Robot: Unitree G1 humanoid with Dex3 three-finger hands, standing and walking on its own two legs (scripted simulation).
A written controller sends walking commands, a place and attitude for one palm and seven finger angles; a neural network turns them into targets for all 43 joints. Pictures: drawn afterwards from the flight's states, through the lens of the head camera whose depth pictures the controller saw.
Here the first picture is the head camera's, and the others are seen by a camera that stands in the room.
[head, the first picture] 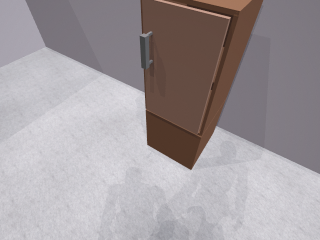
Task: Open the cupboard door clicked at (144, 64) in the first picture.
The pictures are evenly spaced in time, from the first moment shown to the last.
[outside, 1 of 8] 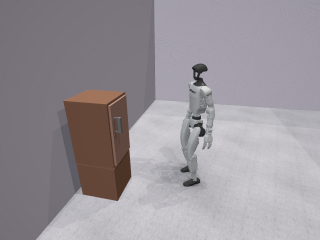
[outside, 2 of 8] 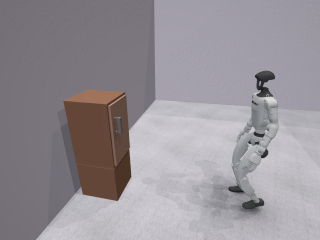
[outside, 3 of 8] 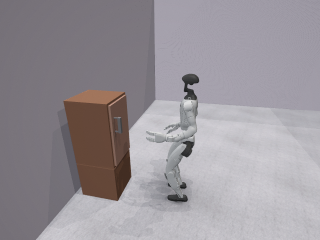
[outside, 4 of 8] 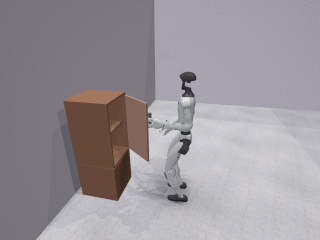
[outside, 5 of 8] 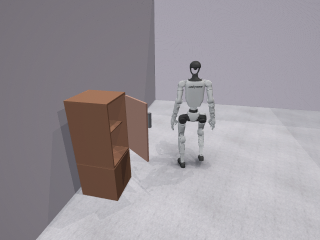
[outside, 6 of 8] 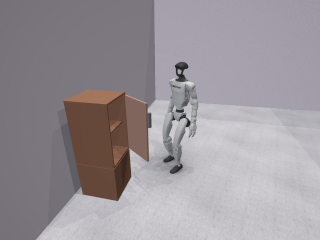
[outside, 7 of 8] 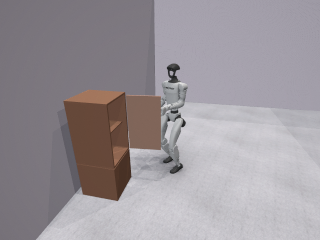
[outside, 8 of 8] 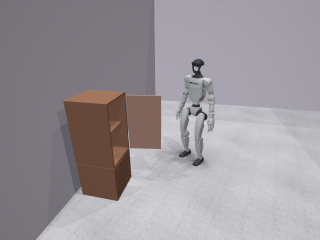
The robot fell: no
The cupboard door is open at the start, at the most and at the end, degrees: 0 100 100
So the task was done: yes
